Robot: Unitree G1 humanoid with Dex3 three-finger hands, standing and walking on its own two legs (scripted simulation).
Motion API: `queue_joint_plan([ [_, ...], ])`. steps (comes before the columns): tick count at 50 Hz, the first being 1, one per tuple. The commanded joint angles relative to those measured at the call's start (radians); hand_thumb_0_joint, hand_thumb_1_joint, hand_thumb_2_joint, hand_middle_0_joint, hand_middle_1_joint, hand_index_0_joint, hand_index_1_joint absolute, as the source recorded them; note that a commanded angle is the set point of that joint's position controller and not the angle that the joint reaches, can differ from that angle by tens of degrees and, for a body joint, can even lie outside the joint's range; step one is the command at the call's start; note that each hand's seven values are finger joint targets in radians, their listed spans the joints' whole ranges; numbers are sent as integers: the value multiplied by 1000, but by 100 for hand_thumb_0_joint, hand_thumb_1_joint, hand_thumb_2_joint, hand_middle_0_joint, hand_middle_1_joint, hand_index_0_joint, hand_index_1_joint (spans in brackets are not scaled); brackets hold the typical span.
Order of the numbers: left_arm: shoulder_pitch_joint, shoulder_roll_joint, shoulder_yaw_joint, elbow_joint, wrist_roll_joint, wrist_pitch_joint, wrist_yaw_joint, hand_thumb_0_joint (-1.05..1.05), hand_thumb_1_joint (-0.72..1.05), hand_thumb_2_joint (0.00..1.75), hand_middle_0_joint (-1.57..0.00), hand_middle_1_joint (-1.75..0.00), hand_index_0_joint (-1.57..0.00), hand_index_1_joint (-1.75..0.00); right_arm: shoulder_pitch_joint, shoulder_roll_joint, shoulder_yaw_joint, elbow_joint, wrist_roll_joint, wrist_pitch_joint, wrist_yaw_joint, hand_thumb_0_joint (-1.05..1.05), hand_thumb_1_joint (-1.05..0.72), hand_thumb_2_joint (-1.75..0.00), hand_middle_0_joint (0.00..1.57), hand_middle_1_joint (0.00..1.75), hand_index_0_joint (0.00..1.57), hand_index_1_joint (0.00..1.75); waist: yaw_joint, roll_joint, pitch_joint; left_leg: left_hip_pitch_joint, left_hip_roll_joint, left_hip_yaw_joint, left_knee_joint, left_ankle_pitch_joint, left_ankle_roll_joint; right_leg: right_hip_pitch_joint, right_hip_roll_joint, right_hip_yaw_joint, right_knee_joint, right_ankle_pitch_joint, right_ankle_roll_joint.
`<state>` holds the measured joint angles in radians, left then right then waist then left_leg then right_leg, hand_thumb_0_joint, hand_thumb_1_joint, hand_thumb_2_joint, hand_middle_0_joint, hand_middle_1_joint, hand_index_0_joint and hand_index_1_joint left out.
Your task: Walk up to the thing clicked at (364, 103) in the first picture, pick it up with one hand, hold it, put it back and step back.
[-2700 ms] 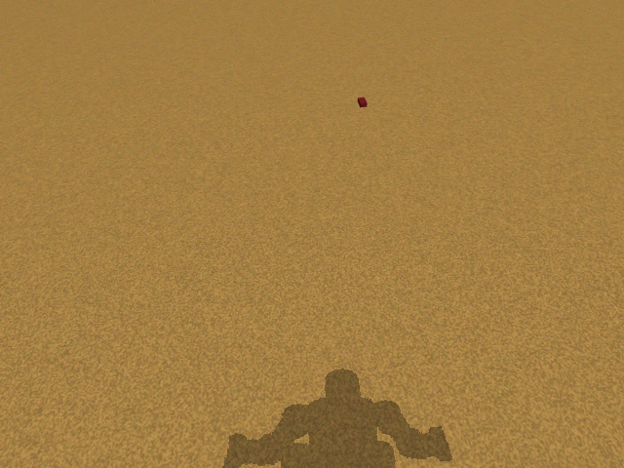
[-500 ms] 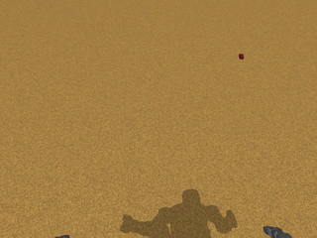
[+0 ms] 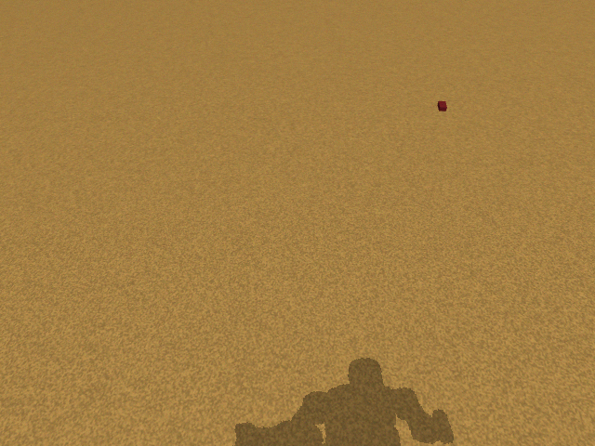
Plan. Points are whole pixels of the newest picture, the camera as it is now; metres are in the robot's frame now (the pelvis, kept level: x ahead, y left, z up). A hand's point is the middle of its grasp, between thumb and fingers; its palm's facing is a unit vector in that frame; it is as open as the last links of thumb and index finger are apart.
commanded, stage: stand
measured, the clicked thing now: (442, 106) +2.06 -0.88 -0.77
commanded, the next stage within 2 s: none
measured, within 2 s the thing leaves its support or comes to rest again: neither
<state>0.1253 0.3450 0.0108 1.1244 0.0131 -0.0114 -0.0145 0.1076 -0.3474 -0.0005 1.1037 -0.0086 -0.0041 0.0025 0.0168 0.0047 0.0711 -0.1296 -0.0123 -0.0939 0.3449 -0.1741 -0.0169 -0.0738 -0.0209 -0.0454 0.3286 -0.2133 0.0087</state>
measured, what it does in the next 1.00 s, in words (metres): stands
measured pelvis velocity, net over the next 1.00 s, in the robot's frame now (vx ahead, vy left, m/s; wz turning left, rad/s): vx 0.00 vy -0.01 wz -0.03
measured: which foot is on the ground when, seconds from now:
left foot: down 0.00-1.00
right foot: down 0.00-1.00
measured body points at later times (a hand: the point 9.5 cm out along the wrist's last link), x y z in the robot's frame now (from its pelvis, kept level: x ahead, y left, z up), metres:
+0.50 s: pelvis +0.00 -0.01 +0.00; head +0.00 -0.01 +0.45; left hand +0.08 +0.29 -0.13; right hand +0.06 -0.32 -0.13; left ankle +0.01 +0.13 -0.75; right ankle -0.02 -0.12 -0.75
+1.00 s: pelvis +0.00 -0.01 +0.00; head +0.01 -0.01 +0.45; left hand +0.07 +0.29 -0.13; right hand +0.06 -0.32 -0.13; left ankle +0.01 +0.13 -0.75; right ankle -0.02 -0.12 -0.75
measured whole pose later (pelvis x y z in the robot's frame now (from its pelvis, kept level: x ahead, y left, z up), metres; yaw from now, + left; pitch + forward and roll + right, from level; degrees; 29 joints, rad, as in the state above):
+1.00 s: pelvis +0.00 -0.01 +0.00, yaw -2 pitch -2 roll +0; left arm 0.12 0.36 0.00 1.12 0.01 -0.01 -0.01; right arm 0.13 -0.35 0.02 1.11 -0.01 0.00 0.00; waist 0.01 0.00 0.06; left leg -0.12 0.02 -0.07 0.32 -0.16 -0.04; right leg -0.09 0.01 -0.02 0.33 -0.20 -0.01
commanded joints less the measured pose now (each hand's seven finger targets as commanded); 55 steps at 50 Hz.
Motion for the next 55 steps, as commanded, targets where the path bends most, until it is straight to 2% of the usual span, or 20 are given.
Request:
queue_joint_plan([
  [1, -46, 227, 39, -65, -4, -25, 22, 0, 90, 90, -20, -30, -20, -30, -49, -206, -42, -56, 2, -28, -14, 0, -90, -90, 20, 30, 20, 30, -8, -17, -113, 13, 111, -64, -36, 231, 28, 35, -121, 96, -47, 188, -33],
  [12, -40, 225, 34, -65, -4, -23, 22, 0, 90, 90, -20, -30, -20, -30, -29, -210, -38, -44, 1, -24, -13, 0, -90, -90, 20, 30, 20, 30, -9, -3, -68, -19, 111, -60, -59, 139, 22, 10, -113, 108, -70, 104, -34],
  [15, -38, 231, 35, -65, -4, -23, 22, 0, 90, 90, -20, -30, -20, -30, -28, -209, -38, -46, 0, -24, -13, 0, -90, -90, 20, 30, 20, 30, -9, -6, -84, -3, 113, -56, -53, 154, 24, 8, -116, 113, -68, 123, -37],
  [19, -42, 227, 34, -68, -5, -21, 20, 0, 90, 90, -20, -30, -20, -30, -23, -215, -37, -43, -1, -25, -14, 0, -90, -90, 20, 30, 20, 30, -9, 6, -73, -9, 115, -57, -58, 134, 23, 3, -112, 114, -70, 101, -37],
  [22, -41, 232, 36, -68, -7, -23, 20, 0, 90, 90, -20, -30, -20, -30, -30, -215, -35, -48, 0, -27, -15, 0, -90, -90, 20, 30, 20, 30, -5, 3, -95, 8, 120, -54, -49, 176, 25, 19, -114, 116, -60, 151, -36],
  [31, -42, 229, 29, -64, -6, -20, 19, 0, 90, 90, -20, -30, -20, -30, -13, -216, -31, -41, 2, -24, -13, 0, -90, -90, 20, 30, 20, 30, -14, -8, -74, 7, 118, -49, -57, 120, 21, -12, -111, 126, -76, 95, -39],
  [37, -31, 232, 29, -65, -8, -23, 22, 0, 90, 90, -20, -30, -20, -30, -18, -214, -30, -44, 1, -25, -15, 0, -90, -90, 20, 30, 20, 30, -9, -5, -105, 26, 122, -39, -39, 209, 23, 19, -109, 118, -52, 224, -32],
  [39, -36, 229, 27, -67, -7, -22, 23, 0, 90, 90, -20, -30, -20, -30, -14, -216, -28, -43, 1, -23, -15, 0, -90, -90, 20, 30, 20, 30, -11, -2, -87, 14, 123, -41, -47, 180, 22, 3, -106, 118, -58, 185, -33],
  [41, -39, 229, 27, -64, -6, -19, 21, 0, 90, 90, -20, -30, -20, -30, -13, -218, -27, -39, 1, -22, -15, 0, -90, -90, 20, 30, 20, 30, -14, 7, -63, 7, 121, -44, -60, 113, 23, -26, -106, 127, -74, 99, -35],
  [45, -34, 235, 29, -59, -6, -17, 19, 0, 90, 90, -20, -30, -20, -30, -14, -215, -27, -37, 1, -22, -14, 0, -90, -90, 20, 30, 20, 30, -9, 3, -60, -3, 121, -49, -71, 101, 23, -28, -101, 125, -71, 64, -36],
  [51, -34, 230, 27, -59, -6, -20, 19, 0, 90, 90, -20, -30, -20, -30, -19, -216, -27, -40, 2, -25, -15, 0, -90, -90, 20, 30, 20, 30, -8, 6, -86, 14, 125, -46, -58, 155, 27, -3, -107, 124, -60, 136, -36],
  [55, -35, 235, 28, -58, -10, -19, 18, 0, 90, 90, -20, -30, -20, -30, -9, -216, -24, -37, 1, -26, -16, 0, -90, -90, 20, 30, 20, 30, -10, 5, -80, 10, 121, -45, -66, 155, 24, -7, -107, 127, -58, 137, -38],
])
